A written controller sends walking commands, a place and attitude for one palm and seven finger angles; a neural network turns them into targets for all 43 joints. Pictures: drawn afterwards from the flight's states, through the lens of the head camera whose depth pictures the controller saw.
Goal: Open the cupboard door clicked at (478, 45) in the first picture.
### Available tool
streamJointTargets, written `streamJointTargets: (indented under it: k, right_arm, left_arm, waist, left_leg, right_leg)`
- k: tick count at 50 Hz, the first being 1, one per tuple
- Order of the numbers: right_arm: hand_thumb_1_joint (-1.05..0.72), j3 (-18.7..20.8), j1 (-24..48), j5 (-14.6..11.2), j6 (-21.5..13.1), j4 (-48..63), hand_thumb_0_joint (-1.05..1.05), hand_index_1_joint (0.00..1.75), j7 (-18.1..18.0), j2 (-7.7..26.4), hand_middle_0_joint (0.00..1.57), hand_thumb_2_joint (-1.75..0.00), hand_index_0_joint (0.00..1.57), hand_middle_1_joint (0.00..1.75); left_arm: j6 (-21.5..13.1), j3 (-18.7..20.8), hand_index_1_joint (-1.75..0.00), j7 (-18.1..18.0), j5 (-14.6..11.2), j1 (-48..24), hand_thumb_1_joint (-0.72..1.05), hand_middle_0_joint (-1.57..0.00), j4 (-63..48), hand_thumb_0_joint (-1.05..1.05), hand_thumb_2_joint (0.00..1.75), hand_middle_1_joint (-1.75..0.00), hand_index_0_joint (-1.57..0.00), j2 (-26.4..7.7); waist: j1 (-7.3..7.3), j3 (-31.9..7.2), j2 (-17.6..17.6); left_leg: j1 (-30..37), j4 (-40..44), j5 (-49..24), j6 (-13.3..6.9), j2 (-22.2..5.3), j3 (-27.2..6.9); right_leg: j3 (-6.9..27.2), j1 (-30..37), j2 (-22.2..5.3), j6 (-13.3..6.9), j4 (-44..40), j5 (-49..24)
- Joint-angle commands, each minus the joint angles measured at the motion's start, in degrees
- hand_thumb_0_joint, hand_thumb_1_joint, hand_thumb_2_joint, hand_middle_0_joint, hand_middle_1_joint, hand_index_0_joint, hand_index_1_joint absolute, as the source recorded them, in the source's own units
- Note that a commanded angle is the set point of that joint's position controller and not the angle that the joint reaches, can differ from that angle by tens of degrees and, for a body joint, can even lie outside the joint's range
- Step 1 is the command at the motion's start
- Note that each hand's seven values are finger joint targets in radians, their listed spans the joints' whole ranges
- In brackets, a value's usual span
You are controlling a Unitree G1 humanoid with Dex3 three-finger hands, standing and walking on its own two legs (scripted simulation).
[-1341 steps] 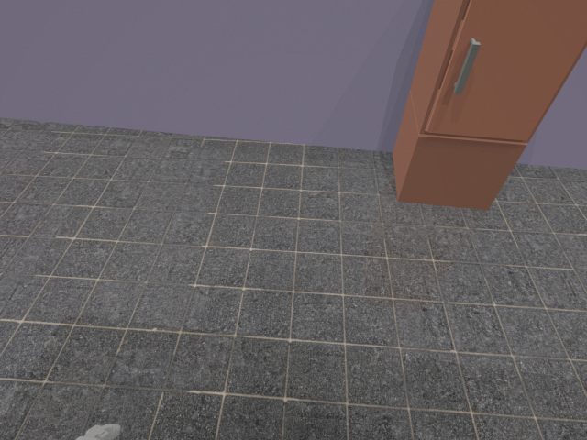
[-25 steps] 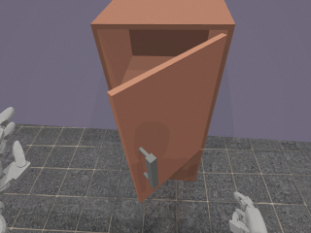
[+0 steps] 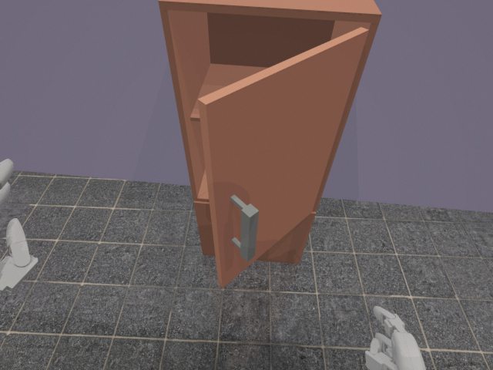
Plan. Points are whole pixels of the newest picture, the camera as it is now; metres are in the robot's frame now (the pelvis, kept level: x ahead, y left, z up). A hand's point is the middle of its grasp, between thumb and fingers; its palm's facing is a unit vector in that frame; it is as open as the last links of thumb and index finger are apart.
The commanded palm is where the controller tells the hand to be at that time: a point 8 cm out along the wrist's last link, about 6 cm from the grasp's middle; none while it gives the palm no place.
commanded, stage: step back with the hand held close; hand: left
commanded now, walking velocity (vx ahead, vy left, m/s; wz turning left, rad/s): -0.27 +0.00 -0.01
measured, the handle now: (242, 229) +0.40 +0.04 -0.05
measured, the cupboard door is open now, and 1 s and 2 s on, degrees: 48 48 48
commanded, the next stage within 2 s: stop stepping back and stand still in 0.52 s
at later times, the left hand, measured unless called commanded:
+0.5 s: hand out of the picture +0.11 +0.28 +0.18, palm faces +0.47 -0.73 -0.49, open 7.4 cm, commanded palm +0.02 +0.32 +0.18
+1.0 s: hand out of the picture +0.07 +0.23 +0.17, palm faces +0.35 -0.81 -0.47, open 7.4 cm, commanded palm +0.00 +0.27 +0.18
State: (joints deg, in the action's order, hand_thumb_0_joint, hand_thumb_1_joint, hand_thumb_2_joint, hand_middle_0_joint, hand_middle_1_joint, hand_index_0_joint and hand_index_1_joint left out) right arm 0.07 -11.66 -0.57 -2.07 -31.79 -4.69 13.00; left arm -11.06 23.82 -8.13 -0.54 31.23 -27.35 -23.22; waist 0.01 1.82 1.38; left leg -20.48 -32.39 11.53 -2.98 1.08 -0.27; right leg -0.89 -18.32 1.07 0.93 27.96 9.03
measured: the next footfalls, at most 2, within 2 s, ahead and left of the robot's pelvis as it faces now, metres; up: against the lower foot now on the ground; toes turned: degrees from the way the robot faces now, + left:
right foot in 0.70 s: -0.25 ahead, -0.12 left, +0.00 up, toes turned +1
left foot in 0.86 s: -0.08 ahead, +0.07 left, +0.00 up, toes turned +1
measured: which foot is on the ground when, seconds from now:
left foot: down 0.00-0.68, up 0.70-0.84, down 0.86-1.00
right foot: down 0.00-0.40, up 0.42-0.68, down 0.70-0.88, up 0.90-1.00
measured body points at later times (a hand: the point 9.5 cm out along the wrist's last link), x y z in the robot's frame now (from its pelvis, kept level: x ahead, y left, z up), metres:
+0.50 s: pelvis -0.08 +0.00 -0.01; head -0.05 +0.03 +0.43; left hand +0.08 +0.32 +0.21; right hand +0.11 -0.22 -0.09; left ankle +0.07 +0.10 -0.73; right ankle -0.06 -0.13 -0.68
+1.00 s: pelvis -0.16 -0.02 +0.00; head -0.16 -0.01 +0.45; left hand +0.05 +0.27 +0.20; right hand -0.03 -0.28 -0.07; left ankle -0.12 +0.07 -0.73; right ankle -0.20 -0.12 -0.70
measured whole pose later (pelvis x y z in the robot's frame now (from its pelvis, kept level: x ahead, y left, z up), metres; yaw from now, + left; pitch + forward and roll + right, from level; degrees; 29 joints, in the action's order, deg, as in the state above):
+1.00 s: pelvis -0.16 -0.02 +0.00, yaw -3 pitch +0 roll +1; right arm -0.1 -12.7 -0.1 -8.7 -36.8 -3.1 11.6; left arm -10.1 26.0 -8.4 -2.9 29.4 -26.3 -27.0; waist 3.3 -0.5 -3.3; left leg -16.4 -27.8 11.5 -2.8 1.2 5.7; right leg -0.2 -18.3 0.7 1.2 47.0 27.0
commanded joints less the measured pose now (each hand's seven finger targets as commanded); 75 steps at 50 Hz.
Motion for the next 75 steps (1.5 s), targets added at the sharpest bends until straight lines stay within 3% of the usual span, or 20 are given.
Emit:
streamJointTargets:
  k: [1, 15, 18, 20, 23, 26, 31, 32, 34, 36, 38, 40, 42, 43, 45, 54, 56, 59, 64, 75]
  right_arm:
    - [-0.9, 3.0, 5.9, 0.4, -4.1, 9.4, 0.0, 0.3, -0.9, 8.3, 0.2, -0.9, 0.2, 0.3]
    - [-0.9, 3.5, 3.1, 0.5, -5.6, 5.1, 0.0, 0.3, -0.3, 6.8, 0.2, -0.9, 0.2, 0.3]
    - [-0.9, 3.5, 3.8, 0.3, -5.1, 5.9, 0.0, 0.3, -0.4, 7.5, 0.2, -0.9, 0.2, 0.3]
    - [-0.9, 3.7, 6.6, 0.7, -5.6, 7.1, 0.0, 0.3, -0.7, 7.7, 0.2, -0.9, 0.2, 0.3]
    - [-0.9, 4.9, 5.8, 1.4, -8.1, 6.1, 0.0, 0.3, 0.3, 5.2, 0.2, -0.9, 0.2, 0.3]
    - [-0.9, 5.2, 7.9, 0.5, -8.9, 5.2, 0.0, 0.3, 1.6, 5.8, 0.2, -0.9, 0.2, 0.3]
    - [-0.9, 3.5, 6.3, 1.7, -9.3, 2.4, 0.0, 0.3, 1.7, 5.3, 0.2, -0.9, 0.2, 0.3]
    - [-0.9, 3.8, 5.7, 1.5, -9.4, 2.2, 0.0, 0.3, 1.7, 5.3, 0.2, -0.9, 0.2, 0.3]
    - [-0.9, 3.8, 3.8, 0.7, -9.0, 0.6, 0.0, 0.3, 1.9, 4.1, 0.2, -0.9, 0.2, 0.3]
    - [-0.9, 2.4, 6.6, 1.7, -9.2, 2.6, 0.0, 0.3, 1.9, 4.6, 0.2, -0.9, 0.2, 0.3]
    - [-0.9, 1.9, 6.6, -0.6, -9.2, 4.9, 0.0, 0.3, 0.9, 4.3, 0.2, -0.9, 0.2, 0.3]
    - [-0.9, 0.7, 7.3, -0.5, -8.7, 4.0, 0.0, 0.3, -0.2, 3.5, 0.2, -0.9, 0.2, 0.3]
    - [-0.9, 1.0, 4.6, -0.5, -8.9, 3.0, 0.0, 0.3, -0.4, 5.8, 0.2, -0.9, 0.2, 0.3]
    - [-0.9, 1.7, 2.6, -0.2, -9.1, 3.2, 0.0, 0.3, 0.3, 6.7, 0.2, -0.9, 0.2, 0.3]
    - [-0.9, 2.6, 2.1, 0.0, -9.6, 2.9, 0.0, 0.3, 1.4, 6.8, 0.2, -0.9, 0.2, 0.3]
    - [-0.9, 1.6, 5.0, 0.1, -8.8, 6.0, 0.0, 0.3, 0.0, 5.9, 0.2, -0.9, 0.2, 0.3]
    - [-0.9, 2.2, 4.4, 0.3, -8.4, 6.1, 0.0, 0.3, -0.2, 5.6, 0.2, -0.9, 0.2, 0.3]
    - [-0.9, 3.3, 2.8, 0.5, -7.7, 3.5, 0.0, 0.3, 0.0, 5.9, 0.2, -0.9, 0.2, 0.3]
    - [-0.9, 1.9, 3.3, 0.4, -8.2, 1.3, 0.0, 0.3, -0.8, 4.7, 0.2, -0.9, 0.2, 0.3]
    - [-0.9, 1.7, 3.4, 0.6, -8.0, 4.2, 0.0, 0.3, 0.2, 5.2, 0.2, -0.9, 0.2, 0.3]
  left_arm:
    - [-4.4, 8.5, -0.3, -1.7, 0.7, -3.2, 0.9, -0.2, -13.0, 0.0, 0.9, -0.3, -0.2, -10.5]
    - [-5.9, 8.2, -0.3, -2.6, -1.0, -6.2, 0.9, -0.2, -13.1, 0.0, 0.9, -0.3, -0.2, -11.0]
    - [-6.1, 8.8, -0.3, -2.4, -1.0, -6.0, 0.9, -0.2, -14.6, 0.0, 0.9, -0.3, -0.2, -11.4]
    - [-6.1, 10.7, -0.3, -2.0, -0.6, -4.7, 0.9, -0.2, -16.8, 0.0, 0.9, -0.3, -0.2, -11.6]
    - [-6.5, 13.2, -0.3, -1.8, -1.4, -6.4, 0.9, -0.2, -22.5, 0.0, 0.9, -0.3, -0.2, -14.6]
    - [-4.9, 11.4, -0.3, -2.5, -2.9, 2.4, 0.9, -0.2, -16.4, 0.0, 0.9, -0.3, -0.2, -11.7]
    - [-5.7, 8.7, -0.3, -1.5, -4.2, -5.0, 0.9, -0.2, -16.9, 0.0, 0.9, -0.3, -0.2, -10.9]
    - [-6.4, 8.6, -0.3, -1.3, -4.2, -5.9, 0.9, -0.2, -17.4, 0.0, 0.9, -0.3, -0.2, -11.4]
    - [-7.6, 9.6, -0.3, -1.8, -2.7, -8.1, 0.9, -0.2, -18.7, 0.0, 0.9, -0.3, -0.2, -15.3]
    - [-8.6, 14.0, -0.3, -3.1, -1.8, -10.5, 0.9, -0.2, -20.2, 0.0, 0.9, -0.3, -0.2, -21.5]
    - [-5.4, 9.2, -0.3, -2.2, -1.6, -6.5, 0.9, -0.2, -15.4, 0.0, 0.9, -0.3, -0.2, -14.5]
    - [-4.2, 8.7, -0.3, -2.1, -2.0, -4.1, 0.9, -0.2, -13.8, 0.0, 0.9, -0.3, -0.2, -12.3]
    - [-3.6, 8.5, -0.3, -1.9, -2.9, -2.5, 0.9, -0.2, -13.4, 0.0, 0.9, -0.3, -0.2, -11.8]
    - [-3.8, 8.3, -0.3, -1.9, -2.5, -4.5, 0.9, -0.2, -15.1, 0.0, 0.9, -0.3, -0.2, -12.4]
    - [-3.5, 7.5, -0.3, -1.5, -2.4, -2.3, 0.9, -0.2, -7.4, 0.0, 0.9, -0.3, -0.2, -10.9]
    - [-3.1, 10.8, -0.3, -2.2, -1.2, 4.9, 0.9, -0.2, -13.8, 0.0, 0.9, -0.3, -0.2, -14.0]
    - [-3.7, 10.2, -0.3, -2.4, -0.6, 2.9, 0.9, -0.2, -11.3, 0.0, 0.9, -0.3, -0.2, -13.0]
    - [-3.5, 9.0, -0.3, -2.5, -0.6, -3.1, 0.9, -0.2, -9.2, 0.0, 0.9, -0.3, -0.2, -13.4]
    - [-4.3, 4.4, -0.3, -2.4, 0.1, -9.8, 0.9, -0.2, -2.1, 0.0, 0.9, -0.3, -0.2, -9.6]
    - [-4.4, 7.9, -0.3, -2.7, -0.8, -1.8, 0.9, -0.2, -12.4, 0.0, 0.9, -0.3, -0.2, -11.6]
  waist:
    - [-0.14, -3.5, 3.9]
    - [1.68, -4.2, -5.3]
    - [1.62, -4.4, 0.8]
    - [-0.19, -7.5, 13.5]
    - [-0.54, -12.7, 8.9]
    - [-1.18, -12.8, 10.2]
    - [-0.39, -9.9, 12.3]
    - [-0.53, -9.7, 9.8]
    - [-0.51, -8.9, -9.6]
    - [-1.75, -8.4, -12.2]
    - [-0.74, -10.5, -16.8]
    - [0.76, -10.2, -6.3]
    - [1.97, -15.3, 7.4]
    - [1.77, -16.2, 11.8]
    - [0.9, -9.2, 3.5]
    - [0.18, -2.8, 10.4]
    - [0.59, -0.9, 2.2]
    - [0.32, -0.4, -13.8]
    - [1.1, -2.0, -5.5]
    - [-0.19, -7.6, 6.2]
  left_leg:
    - [-22.9, 15.9, 27.8, -2.9, -7.7, -8.9]
    - [0.5, -1.9, 19.3, 1.7, -2.3, -3.2]
    - [-6.4, 5.6, 25.8, -0.1, -6.3, -7.9]
    - [-23.2, 22.9, 35.4, -3.9, -16.3, -18.5]
    - [-10.7, 20.9, 16.4, -5.5, -19.9, -16.4]
    - [-5.4, 20.4, 17.2, -2.6, -18.1, -6.7]
    - [-1.1, 23.3, 17.5, 3.0, -17.2, -4.5]
    - [2.9, 17.4, 16.1, 5.2, -14.8, -1.7]
    - [10.5, -14.9, 4.9, 7.1, -4.4, 3.0]
    - [-7.0, -29.8, 11.0, 5.8, -2.7, 2.5]
    - [-12.3, -19.9, 8.3, 3.8, -0.8, 2.6]
    - [0.6, -3.0, 0.1, 1.8, 2.7, 7.5]
    - [20.2, 5.2, -28.2, -1.2, -3.5, 1.7]
    - [26.9, 3.8, -44.6, -5.3, -11.6, -7.0]
    - [18.8, 12.3, -29.8, -7.2, -18.1, -17.1]
    - [-17.4, 20.5, 24.9, -0.8, -10.3, -2.5]
    - [-14.9, 10.4, 21.2, 1.3, -6.2, 0.1]
    - [-3.5, -20.0, 13.7, 3.7, -1.4, 0.1]
    - [-0.8, -13.7, 9.0, 2.9, -2.7, 1.8]
    - [5.2, 12.0, -5.3, 0.8, -6.1, -2.2]
  right_leg:
    - [4.3, 18.7, 0.4, 0.1, 3.3, 7.8]
    - [10.5, -12.7, -5.6, -2.5, -9.3, 21.6]
    - [6.9, -8.5, -2.4, -1.1, -1.6, 22.4]
    - [0.5, 10.8, 5.1, 1.0, 23.2, 12.3]
    - [3.4, 2.0, 4.8, 0.2, 43.3, 19.7]
    - [-0.6, 1.9, 4.3, -0.7, 37.8, 21.2]
    - [-2.8, 6.5, 3.6, -3.2, 7.0, 26.7]
    - [-0.3, 4.5, 1.2, -4.5, -4.2, 25.8]
    - [24.4, -12.6, -16.6, -10.6, -20.7, 19.4]
    - [22.3, -0.3, -22.7, -12.3, -16.0, -17.1]
    - [10.3, 16.9, -13.4, -5.5, -1.2, -47.1]
    - [4.3, 14.3, -9.8, -4.4, 4.0, -45.7]
    - [1.3, 5.1, -4.3, 0.6, 15.5, -31.1]
    - [1.1, -3.8, -1.2, 1.6, 23.4, -1.4]
    - [3.4, -8.3, 0.8, 0.0, 27.3, 24.7]
    - [-3.6, 21.8, -0.7, -0.2, 5.3, 8.6]
    - [3.3, 16.0, -4.2, -2.3, -4.6, 13.1]
    - [28.3, -6.6, -19.2, -8.4, -23.1, 34.9]
    - [12.1, -0.5, -13.4, -5.9, -16.3, 17.2]
    - [5.9, 14.1, -4.4, -0.9, -6.2, -5.4]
